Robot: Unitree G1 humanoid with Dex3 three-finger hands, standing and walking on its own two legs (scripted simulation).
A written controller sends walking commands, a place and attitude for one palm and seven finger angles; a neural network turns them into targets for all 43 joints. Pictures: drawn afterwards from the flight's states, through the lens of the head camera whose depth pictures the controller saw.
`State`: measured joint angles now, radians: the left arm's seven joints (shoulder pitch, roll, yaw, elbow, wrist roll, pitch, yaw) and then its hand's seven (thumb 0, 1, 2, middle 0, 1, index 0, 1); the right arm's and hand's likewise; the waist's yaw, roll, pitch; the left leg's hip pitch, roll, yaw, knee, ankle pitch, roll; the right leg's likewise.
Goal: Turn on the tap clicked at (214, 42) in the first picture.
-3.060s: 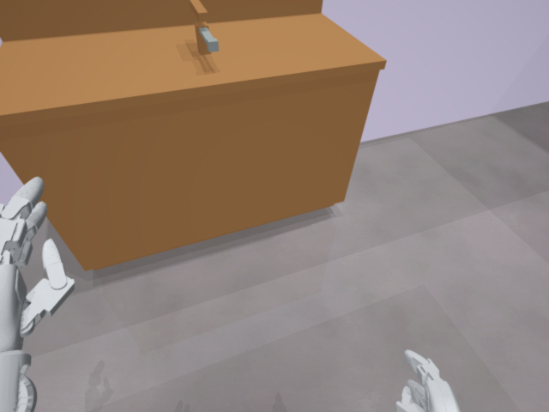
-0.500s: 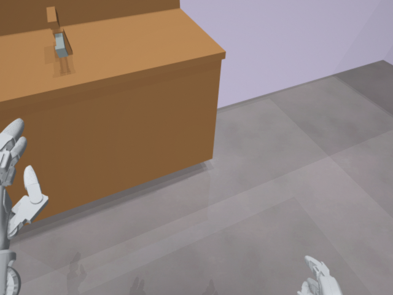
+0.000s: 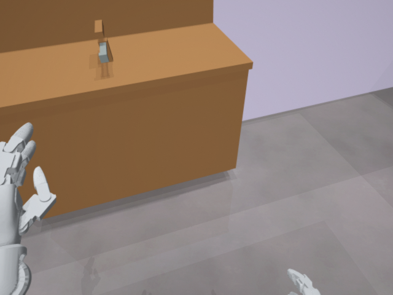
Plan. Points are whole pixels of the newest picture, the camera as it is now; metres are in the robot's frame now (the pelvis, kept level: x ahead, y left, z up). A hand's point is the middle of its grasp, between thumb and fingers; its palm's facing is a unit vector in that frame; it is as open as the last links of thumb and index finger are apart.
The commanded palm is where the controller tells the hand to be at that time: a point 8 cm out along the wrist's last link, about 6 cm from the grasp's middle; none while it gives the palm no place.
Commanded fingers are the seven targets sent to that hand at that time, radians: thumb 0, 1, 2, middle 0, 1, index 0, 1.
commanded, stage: take the last steps up to it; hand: left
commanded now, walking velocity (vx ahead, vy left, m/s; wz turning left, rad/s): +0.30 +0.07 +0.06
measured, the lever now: (103, 57) +0.84 +0.42 +0.10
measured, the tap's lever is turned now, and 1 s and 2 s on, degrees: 0 0 0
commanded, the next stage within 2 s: come to a stop and stand still in 1.76 s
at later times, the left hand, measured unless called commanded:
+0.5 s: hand (69, 146) +0.30 +0.25 +0.19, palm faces +0.39 -0.82 -0.41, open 7.4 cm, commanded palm +0.25 +0.30 +0.18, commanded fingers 0.00 0.90 0.90 -0.20 -0.30 -0.20 -0.30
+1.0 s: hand (86, 110) +0.42 +0.27 +0.18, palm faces +0.45 -0.81 -0.38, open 7.4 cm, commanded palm +0.36 +0.31 +0.18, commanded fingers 0.00 0.90 0.90 -0.20 -0.30 -0.20 -0.30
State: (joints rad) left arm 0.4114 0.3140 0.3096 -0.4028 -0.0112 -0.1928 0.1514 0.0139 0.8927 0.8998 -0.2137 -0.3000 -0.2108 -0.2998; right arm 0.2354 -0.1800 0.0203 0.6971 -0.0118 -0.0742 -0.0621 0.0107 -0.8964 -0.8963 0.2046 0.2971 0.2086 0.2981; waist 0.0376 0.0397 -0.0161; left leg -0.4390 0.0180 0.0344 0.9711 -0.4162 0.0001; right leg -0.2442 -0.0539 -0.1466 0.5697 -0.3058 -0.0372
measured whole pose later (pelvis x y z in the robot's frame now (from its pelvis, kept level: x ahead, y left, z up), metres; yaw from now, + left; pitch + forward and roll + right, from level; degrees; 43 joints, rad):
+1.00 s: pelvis +0.20 +0.03 -0.01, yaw +0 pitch -1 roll +1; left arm 0.45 0.38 0.39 -0.55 -0.02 -0.25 0.18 0.01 0.89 0.90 -0.22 -0.30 -0.21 -0.30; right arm 0.20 -0.24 -0.06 0.59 0.00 -0.08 -0.09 0.01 -0.90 -0.90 0.20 0.30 0.20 0.30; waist 0.01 -0.06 0.05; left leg -0.32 0.05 0.17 0.58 -0.22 0.02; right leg -0.26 -0.09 -0.10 0.78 -0.47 0.00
